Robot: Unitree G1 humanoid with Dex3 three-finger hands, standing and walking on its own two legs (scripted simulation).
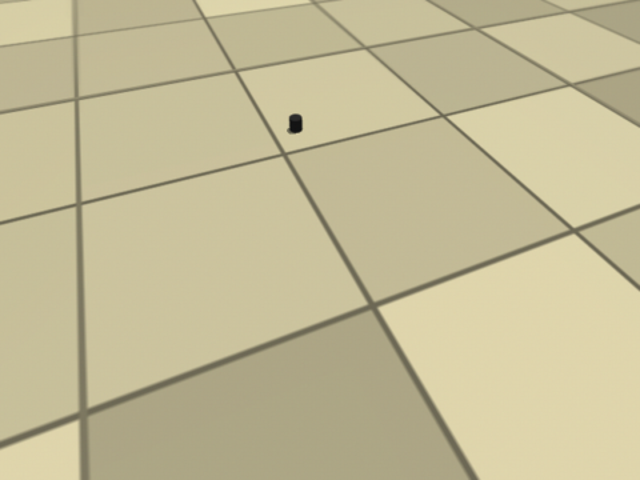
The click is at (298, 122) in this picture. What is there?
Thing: low tin
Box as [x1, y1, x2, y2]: [289, 114, 301, 132]
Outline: 290,115 290,130 293,132 300,131 301,116 298,114
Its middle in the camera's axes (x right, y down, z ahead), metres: -0.14 -0.63 +2.18
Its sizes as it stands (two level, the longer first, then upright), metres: 0.071 0.071 0.075
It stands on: the floor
